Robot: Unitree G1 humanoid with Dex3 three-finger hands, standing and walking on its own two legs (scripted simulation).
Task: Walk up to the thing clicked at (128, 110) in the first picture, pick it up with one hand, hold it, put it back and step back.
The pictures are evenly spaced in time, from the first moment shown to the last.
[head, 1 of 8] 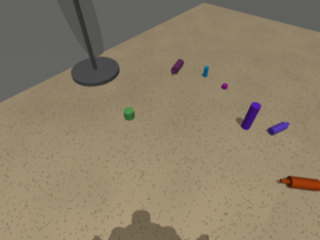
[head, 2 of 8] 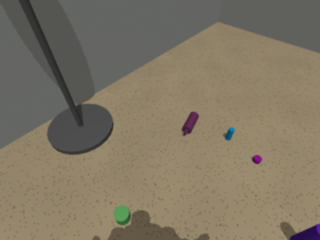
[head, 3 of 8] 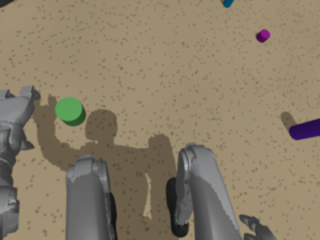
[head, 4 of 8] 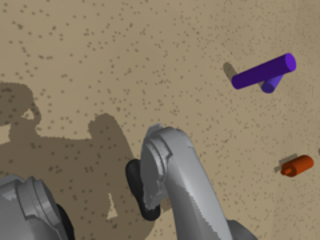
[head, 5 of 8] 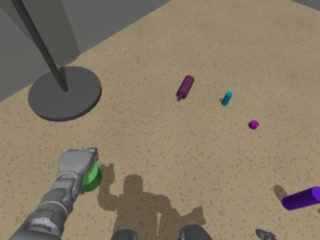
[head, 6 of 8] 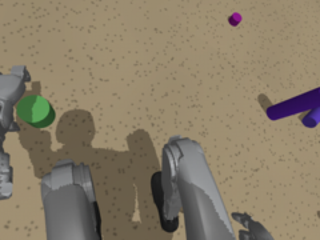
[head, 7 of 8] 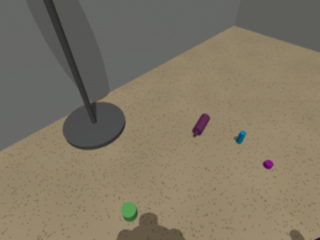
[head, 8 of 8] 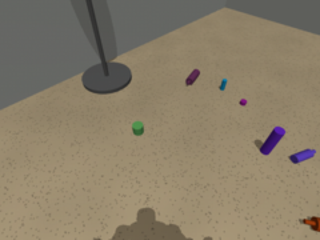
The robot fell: no
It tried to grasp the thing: yes
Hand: left
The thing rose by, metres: 0.66
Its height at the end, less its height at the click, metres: +0.00
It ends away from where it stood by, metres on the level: 0.01
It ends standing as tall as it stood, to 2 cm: yes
